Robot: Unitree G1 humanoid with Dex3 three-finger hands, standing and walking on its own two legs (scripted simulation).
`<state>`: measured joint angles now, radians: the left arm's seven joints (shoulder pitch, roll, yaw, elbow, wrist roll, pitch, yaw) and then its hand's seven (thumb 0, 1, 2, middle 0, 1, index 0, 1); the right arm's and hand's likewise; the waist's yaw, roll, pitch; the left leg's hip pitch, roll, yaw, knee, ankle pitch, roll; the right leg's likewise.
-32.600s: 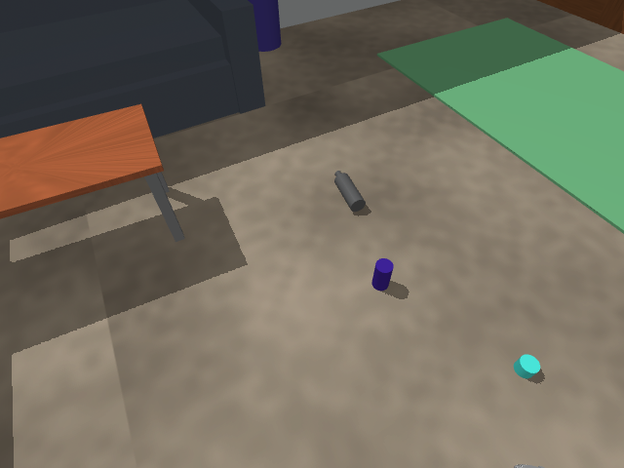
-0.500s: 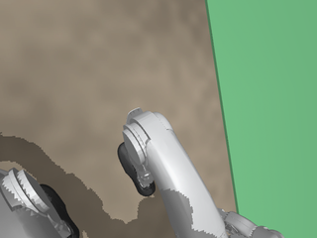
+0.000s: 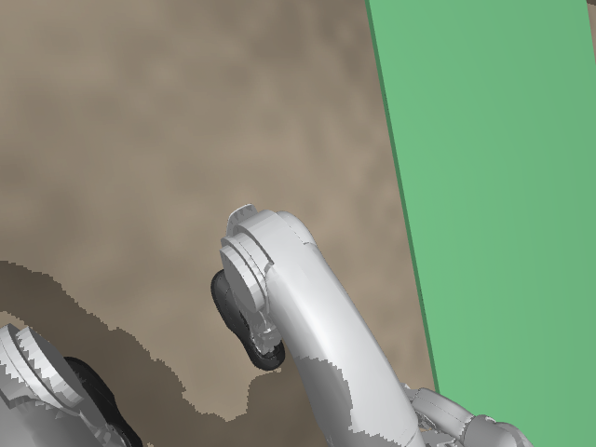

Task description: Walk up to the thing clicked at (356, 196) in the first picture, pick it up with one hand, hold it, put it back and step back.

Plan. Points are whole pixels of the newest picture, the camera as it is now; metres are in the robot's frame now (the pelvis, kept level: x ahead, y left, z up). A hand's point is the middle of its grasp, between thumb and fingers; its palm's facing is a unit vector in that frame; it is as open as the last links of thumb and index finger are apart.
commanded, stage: rest palm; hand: left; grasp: from above
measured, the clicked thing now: out of the picture +0.46 +0.34 -0.29
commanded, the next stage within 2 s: close in 0.12 s
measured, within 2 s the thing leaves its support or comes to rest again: neither
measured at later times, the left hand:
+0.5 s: hand out of the picture +0.44 +0.34 -0.25, palm faces -0.02 -0.45 -0.89, open 13.7 cm
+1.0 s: hand out of the picture +0.44 +0.33 -0.26, palm faces -0.03 -0.45 -0.89, open 12.6 cm
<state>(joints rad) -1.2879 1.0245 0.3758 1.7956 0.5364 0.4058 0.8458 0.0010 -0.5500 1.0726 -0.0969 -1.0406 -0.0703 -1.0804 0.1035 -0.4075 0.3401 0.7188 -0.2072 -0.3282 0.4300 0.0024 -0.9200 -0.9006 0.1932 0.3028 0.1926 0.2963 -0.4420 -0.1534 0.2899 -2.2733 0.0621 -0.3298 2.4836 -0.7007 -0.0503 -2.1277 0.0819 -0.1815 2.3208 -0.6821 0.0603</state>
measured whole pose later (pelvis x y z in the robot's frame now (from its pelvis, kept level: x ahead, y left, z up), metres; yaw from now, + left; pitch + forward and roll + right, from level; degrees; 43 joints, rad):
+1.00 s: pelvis +0.00 +0.00 +0.00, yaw -1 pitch +26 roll -15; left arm -1.29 1.05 0.35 1.78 0.53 0.40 0.84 0.00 -0.32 0.98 -0.22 -0.98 -0.21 -1.00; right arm 0.12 -0.42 0.37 0.69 -0.20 -0.33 0.42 0.00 -0.91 -0.90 0.19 0.30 0.19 0.30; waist -0.45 -0.17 0.30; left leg -2.26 0.06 -0.35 2.48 -0.71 -0.05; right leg -2.11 0.08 -0.20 2.30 -0.69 0.06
